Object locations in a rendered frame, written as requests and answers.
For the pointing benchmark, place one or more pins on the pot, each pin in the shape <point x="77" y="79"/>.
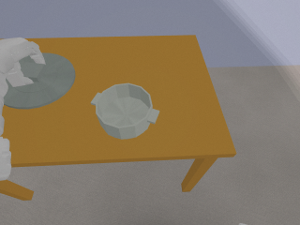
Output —
<point x="125" y="110"/>

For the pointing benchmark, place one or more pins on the table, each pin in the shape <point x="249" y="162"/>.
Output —
<point x="190" y="123"/>

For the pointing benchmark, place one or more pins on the left robot upper arm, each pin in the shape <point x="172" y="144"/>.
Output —
<point x="5" y="159"/>

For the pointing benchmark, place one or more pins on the robot left hand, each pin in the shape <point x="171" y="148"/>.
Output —
<point x="19" y="48"/>

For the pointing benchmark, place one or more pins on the left robot forearm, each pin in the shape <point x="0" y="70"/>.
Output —
<point x="6" y="64"/>

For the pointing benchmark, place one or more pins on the lid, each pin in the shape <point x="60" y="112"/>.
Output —
<point x="57" y="80"/>

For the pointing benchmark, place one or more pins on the knob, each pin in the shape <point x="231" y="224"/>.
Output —
<point x="33" y="71"/>

